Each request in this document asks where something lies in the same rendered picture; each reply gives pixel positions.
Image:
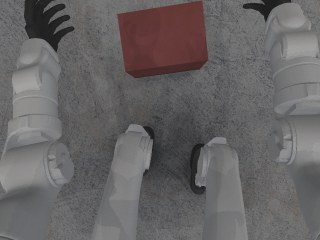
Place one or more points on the robot left forearm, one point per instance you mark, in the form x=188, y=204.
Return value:
x=35, y=96

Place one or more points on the left robot upper arm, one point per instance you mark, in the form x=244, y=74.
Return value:
x=32, y=176

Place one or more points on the right robot hand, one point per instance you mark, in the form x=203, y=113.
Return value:
x=265, y=8

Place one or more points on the right robot foot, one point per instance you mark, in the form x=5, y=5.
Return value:
x=195, y=154

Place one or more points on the left robot hand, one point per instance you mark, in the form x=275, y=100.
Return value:
x=37, y=22

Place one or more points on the right robot upper arm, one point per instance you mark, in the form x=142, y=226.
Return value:
x=294, y=141

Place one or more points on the carton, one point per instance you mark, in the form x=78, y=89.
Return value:
x=163, y=40

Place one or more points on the left robot thigh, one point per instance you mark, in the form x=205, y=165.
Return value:
x=118, y=211

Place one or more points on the robot right forearm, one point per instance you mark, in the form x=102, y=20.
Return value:
x=294, y=60

